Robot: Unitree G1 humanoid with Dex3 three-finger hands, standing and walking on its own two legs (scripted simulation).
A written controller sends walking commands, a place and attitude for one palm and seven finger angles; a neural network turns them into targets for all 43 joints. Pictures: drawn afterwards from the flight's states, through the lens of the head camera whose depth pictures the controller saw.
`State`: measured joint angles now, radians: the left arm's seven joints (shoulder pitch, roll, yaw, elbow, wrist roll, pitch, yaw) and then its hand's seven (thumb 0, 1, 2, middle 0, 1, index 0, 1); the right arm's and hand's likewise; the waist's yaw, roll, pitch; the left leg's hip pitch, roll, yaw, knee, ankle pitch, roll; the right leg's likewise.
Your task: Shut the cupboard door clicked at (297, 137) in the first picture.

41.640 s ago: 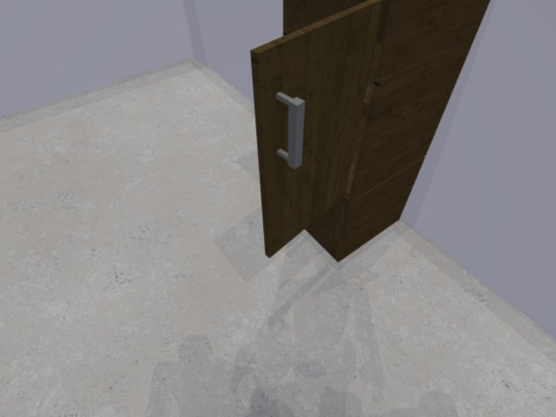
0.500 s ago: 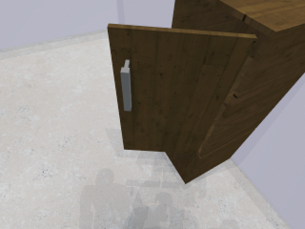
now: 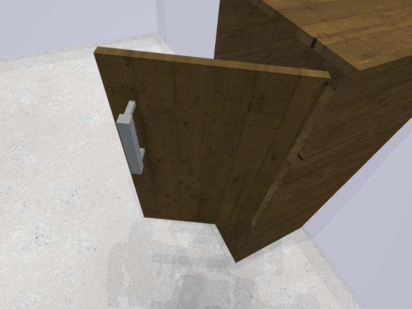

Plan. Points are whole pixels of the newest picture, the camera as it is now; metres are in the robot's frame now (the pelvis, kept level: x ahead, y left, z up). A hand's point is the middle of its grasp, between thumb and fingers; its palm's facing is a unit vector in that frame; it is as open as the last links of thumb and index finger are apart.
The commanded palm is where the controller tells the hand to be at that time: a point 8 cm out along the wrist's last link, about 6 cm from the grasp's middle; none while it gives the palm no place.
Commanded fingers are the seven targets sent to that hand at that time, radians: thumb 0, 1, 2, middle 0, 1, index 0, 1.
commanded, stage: come to a stop and stand still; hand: left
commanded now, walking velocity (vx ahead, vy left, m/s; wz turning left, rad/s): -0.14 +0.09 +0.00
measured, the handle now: (134, 139) +0.38 +0.17 +0.10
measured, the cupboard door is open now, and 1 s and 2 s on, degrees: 59 59 59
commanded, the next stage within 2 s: look again from close up in 0.92 s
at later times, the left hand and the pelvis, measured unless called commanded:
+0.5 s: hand out of the picture +0.01 +0.18 -0.17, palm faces +0.05 -0.98 -0.20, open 7.4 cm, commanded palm none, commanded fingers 0.00 0.90 0.90 -0.20 -0.30 -0.20 -0.30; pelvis -0.04 +0.00 +0.01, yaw +1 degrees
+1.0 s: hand out of the picture -0.07 +0.20 -0.16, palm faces +0.04 -0.98 -0.17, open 7.4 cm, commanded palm none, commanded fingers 0.00 0.90 0.90 -0.20 -0.30 -0.20 -0.30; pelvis -0.04 +0.03 +0.02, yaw +0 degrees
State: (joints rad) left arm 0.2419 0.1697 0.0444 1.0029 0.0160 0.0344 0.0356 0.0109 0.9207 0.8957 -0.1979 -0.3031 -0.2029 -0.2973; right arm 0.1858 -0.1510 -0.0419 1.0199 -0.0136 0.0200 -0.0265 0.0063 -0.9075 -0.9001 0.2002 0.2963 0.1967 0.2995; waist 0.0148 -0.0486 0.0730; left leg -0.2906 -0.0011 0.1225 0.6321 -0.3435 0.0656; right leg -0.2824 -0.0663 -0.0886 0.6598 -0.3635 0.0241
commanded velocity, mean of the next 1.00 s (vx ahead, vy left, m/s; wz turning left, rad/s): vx -0.02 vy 0.01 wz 0.00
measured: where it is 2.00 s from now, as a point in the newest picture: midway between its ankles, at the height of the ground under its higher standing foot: outside the picture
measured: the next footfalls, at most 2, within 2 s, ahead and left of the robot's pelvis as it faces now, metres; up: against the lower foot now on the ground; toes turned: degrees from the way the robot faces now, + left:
left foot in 0.50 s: -0.02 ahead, +0.12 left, +0.00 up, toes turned +3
